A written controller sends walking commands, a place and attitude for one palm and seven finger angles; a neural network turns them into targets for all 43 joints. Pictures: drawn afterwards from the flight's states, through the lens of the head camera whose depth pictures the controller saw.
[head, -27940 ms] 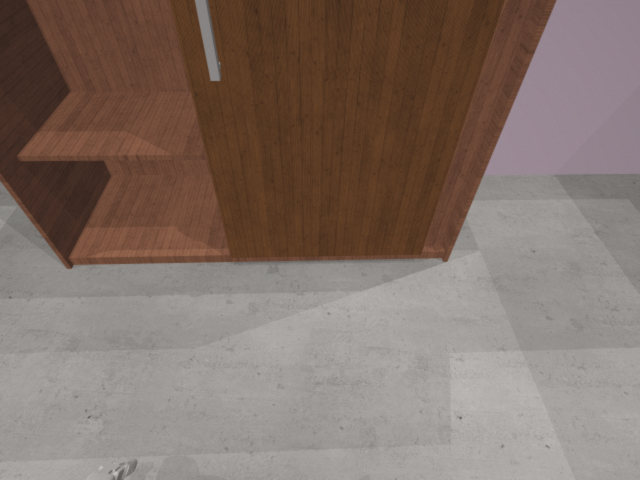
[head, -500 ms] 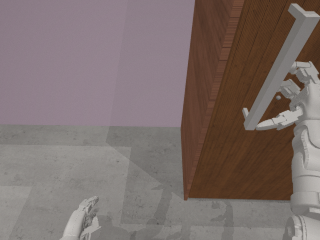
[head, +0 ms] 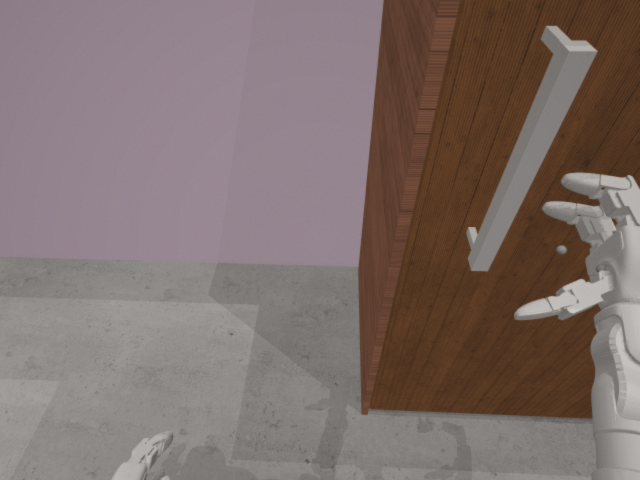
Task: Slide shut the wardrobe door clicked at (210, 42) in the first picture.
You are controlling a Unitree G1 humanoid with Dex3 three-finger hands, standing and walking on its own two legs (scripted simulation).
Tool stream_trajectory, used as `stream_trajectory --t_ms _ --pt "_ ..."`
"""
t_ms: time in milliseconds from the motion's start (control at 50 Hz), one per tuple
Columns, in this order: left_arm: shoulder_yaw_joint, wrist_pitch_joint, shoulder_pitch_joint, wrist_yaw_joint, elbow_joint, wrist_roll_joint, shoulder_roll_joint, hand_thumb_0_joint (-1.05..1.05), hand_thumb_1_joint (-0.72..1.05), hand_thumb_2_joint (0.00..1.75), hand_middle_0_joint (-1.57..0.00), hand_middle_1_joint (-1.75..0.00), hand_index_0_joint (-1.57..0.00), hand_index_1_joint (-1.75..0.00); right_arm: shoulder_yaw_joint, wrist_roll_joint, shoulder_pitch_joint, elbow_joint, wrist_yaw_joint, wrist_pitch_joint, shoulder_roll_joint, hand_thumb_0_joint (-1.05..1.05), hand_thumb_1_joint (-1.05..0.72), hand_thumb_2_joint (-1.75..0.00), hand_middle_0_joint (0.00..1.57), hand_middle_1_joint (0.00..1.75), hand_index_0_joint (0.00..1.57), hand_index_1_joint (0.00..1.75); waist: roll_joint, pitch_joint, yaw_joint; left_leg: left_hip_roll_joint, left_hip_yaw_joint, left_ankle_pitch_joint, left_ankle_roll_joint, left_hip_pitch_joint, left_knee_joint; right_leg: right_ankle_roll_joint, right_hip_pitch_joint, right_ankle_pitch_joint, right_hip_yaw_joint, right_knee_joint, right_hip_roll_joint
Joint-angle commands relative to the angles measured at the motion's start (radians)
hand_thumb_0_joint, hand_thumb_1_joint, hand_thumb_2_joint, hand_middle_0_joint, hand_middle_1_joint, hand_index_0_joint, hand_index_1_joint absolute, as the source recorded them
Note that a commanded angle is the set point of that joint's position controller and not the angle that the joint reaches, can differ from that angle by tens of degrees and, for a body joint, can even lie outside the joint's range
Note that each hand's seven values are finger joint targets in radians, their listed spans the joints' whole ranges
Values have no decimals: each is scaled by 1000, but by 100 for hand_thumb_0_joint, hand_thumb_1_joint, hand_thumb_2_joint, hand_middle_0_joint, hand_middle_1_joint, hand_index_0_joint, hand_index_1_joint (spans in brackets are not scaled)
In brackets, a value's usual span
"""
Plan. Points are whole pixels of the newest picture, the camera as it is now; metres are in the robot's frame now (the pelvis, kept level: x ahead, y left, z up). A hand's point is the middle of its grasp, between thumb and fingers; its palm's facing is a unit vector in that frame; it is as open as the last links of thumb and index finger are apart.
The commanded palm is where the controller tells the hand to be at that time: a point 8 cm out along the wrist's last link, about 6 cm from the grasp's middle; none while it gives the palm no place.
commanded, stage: slip the hand off the handle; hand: right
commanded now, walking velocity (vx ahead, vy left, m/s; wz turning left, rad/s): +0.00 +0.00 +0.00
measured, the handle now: (509, 170) +0.42 -0.19 +0.20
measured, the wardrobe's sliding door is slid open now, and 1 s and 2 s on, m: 0.00 0.00 0.00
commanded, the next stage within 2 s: draw the hand back to the body in 0.90 s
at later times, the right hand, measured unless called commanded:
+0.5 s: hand (593, 293) +0.27 -0.24 +0.17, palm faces +0.26 +0.96 -0.12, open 14.7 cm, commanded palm +0.24 -0.28 +0.17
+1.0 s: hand (612, 301) +0.27 -0.26 +0.17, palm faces +0.26 +0.96 -0.12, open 14.7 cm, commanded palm +0.23 -0.30 +0.17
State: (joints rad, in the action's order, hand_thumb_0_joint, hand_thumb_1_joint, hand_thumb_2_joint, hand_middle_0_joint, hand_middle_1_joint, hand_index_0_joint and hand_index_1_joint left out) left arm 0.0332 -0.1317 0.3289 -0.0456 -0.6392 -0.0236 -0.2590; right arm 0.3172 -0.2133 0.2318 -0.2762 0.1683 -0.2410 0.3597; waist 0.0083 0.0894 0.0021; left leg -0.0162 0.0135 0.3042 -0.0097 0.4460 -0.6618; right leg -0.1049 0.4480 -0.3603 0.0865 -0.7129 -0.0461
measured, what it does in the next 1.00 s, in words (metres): stands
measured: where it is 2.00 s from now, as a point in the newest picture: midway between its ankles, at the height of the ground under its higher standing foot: outside the picture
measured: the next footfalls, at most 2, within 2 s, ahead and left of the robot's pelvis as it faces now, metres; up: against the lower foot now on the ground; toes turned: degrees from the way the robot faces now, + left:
none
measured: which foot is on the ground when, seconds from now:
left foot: down 0.00-1.00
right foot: down 0.00-1.00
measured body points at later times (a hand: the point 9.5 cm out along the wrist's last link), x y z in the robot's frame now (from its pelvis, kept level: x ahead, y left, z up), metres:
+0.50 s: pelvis +0.01 +0.04 +0.00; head +0.00 +0.05 +0.45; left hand +0.20 +0.25 -0.07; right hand +0.25 -0.29 +0.18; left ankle +0.02 +0.14 -0.72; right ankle +0.01 -0.04 -0.72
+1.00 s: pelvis +0.01 +0.05 +0.00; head +0.02 +0.05 +0.45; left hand +0.19 +0.29 -0.08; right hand +0.25 -0.31 +0.17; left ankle +0.02 +0.14 -0.72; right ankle +0.01 -0.04 -0.72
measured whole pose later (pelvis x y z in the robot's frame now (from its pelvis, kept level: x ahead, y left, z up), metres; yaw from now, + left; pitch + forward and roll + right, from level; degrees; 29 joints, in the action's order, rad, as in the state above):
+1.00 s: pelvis +0.01 +0.05 +0.00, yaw -2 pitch +5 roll +2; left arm 0.03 -0.16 0.25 -0.09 -0.64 -0.05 -0.28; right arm 0.50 -0.36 0.01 -0.17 0.35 -0.22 0.42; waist 0.05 0.10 -0.05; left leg -0.06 0.07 0.33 0.05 0.43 -0.66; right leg -0.04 0.45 -0.38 0.02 -0.74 0.00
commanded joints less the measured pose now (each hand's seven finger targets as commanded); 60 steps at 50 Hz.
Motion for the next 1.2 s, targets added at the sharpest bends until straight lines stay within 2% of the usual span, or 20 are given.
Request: stream_trajectory --t_ms 0,40,140,180,320,460,520,560,620,660,760,840,920,940,1000,1020,1040,1080,1120,1180 --pt "-55 -72 -110 4 168 0 -141 0 90 90 -20 -30 -20 -30 92 -7 249 383 -55 -62 246 0 55 -20 25 115 25 115 129 238 -51 -7 32 -141 34 30 15 169 -285 440 -246 149 137" --pt "-53 -74 -116 1 169 3 -138 0 90 90 -20 -30 -20 -30 72 -8 211 428 -52 -44 222 0 55 -20 25 115 25 115 121 239 -44 -9 32 -142 32 26 20 166 -285 417 -240 148 135" --pt "-40 -77 -137 -23 158 -17 -134 0 90 90 -20 -30 -20 -30 2 -28 197 388 -8 15 156 0 55 -20 25 115 25 115 97 149 -10 -9 29 -105 34 24 56 148 -224 206 -230 171 113" --pt "-37 -79 -146 -35 155 -25 -132 0 90 90 -20 -30 -20 -30 17 -45 195 369 9 31 173 0 55 -20 25 115 25 115 57 139 -6 -8 28 -92 35 8 74 137 -205 147 -224 176 101" --pt "-26 -91 -182 -42 169 -20 -116 0 90 90 -20 -30 -20 -30 112 -71 94 428 38 9 246 0 55 -20 25 115 25 115 51 178 -47 -6 18 -152 42 -86 100 110 -185 242 -164 143 71" --pt "-20 -92 -194 -49 157 -26 -114 0 90 90 -20 -30 -20 -30 173 -102 120 341 77 -6 297 0 55 -20 25 115 25 115 85 127 -37 2 -12 -116 37 -111 132 83 -107 180 -129 127 56" --pt "-26 -99 -190 -51 158 -28 -117 0 90 90 -20 -30 -20 -30 171 -114 100 327 105 -5 299 0 55 -20 25 115 25 115 78 163 -37 8 -26 -143 33 -137 133 75 -101 198 -121 111 53" --pt "-32 -104 -184 -50 158 -29 -120 0 90 90 -20 -30 -20 -30 169 -124 92 325 124 -6 296 0 55 -20 25 115 25 115 64 184 -36 13 -41 -165 28 -158 132 72 -90 210 -115 96 54" --pt "-39 -101 -180 -48 156 -28 -125 0 90 90 -20 -30 -20 -30 233 -139 34 291 139 -4 344 0 55 -20 25 115 25 115 -2 194 -50 29 -68 -205 17 -203 131 69 -38 225 -108 82 55" --pt "-38 -95 -189 -44 152 -30 -123 0 90 90 -20 -30 -20 -30 248 -148 51 278 142 -8 351 0 55 -20 25 115 25 115 -6 162 -46 51 -111 -186 8 -209 139 74 6 196 -109 69 57" --pt "-47 -79 -188 -35 154 -25 -123 0 90 90 -20 -30 -20 -30 341 -157 17 288 140 -23 419 0 55 -20 25 115 25 115 34 211 -66 90 -171 -284 -12 -271 110 82 52 201 -113 38 61" --pt "-49 -82 -179 -35 167 -28 -121 0 90 90 -20 -30 -20 -30 291 -158 23 328 162 -50 377 0 55 -20 25 115 25 115 45 221 -50 65 -149 -289 -13 -231 99 76 12 224 -107 35 61" --pt "-50 -91 -164 -47 162 -33 -127 0 90 90 -20 -30 -20 -30 249 -168 5 315 186 -48 340 0 55 -20 25 115 25 115 57 184 -40 23 -76 -210 9 -148 105 67 -45 223 -106 59 59" --pt "-48 -93 -168 -51 163 -33 -131 0 90 90 -20 -30 -20 -30 240 -172 18 314 187 -41 333 0 55 -20 25 115 25 115 40 172 -37 28 -92 -190 8 -139 112 68 -38 215 -112 52 62" --pt "-44 -99 -173 -59 166 -35 -131 0 90 90 -20 -30 -20 -30 229 -170 29 327 178 -19 326 0 55 -20 25 115 25 115 63 157 -39 11 -43 -143 23 -103 111 68 -70 200 -122 81 60" --pt "-40 -107 -173 -64 172 -57 -155 0 90 90 -20 -30 -20 -30 166 -161 -49 208 247 104 340 0 55 -20 25 115 25 115 112 179 -28 23 -53 -160 15 -149 123 62 -113 188 -134 115 75" --pt "-36 -112 -192 -68 203 -67 -153 0 90 90 -20 -30 -20 -30 171 -173 -23 306 280 159 340 0 55 -20 25 115 25 115 130 205 -46 26 -53 -190 7 -171 129 59 -147 218 -140 118 73" --pt "-29 -131 -210 -74 230 -66 -145 0 90 90 -20 -30 -20 -30 175 -173 22 450 307 226 378 0 55 -20 25 115 25 115 138 265 -51 19 -20 -255 18 -200 124 54 -217 288 -149 135 72" --pt "-16 -145 -215 -73 244 -68 -139 0 90 90 -20 -30 -20 -30 205 -182 0 488 330 284 410 0 55 -20 25 115 25 115 79 238 -54 9 -1 -272 15 -209 136 54 -239 317 -162 153 75" --pt "-4 -158 -215 -59 240 -57 -123 0 90 90 -20 -30 -20 -30 251 -217 -73 508 297 269 381 0 55 -20 25 115 25 115 17 152 -64 -11 29 -251 33 -179 144 69 -239 330 -176 174 81"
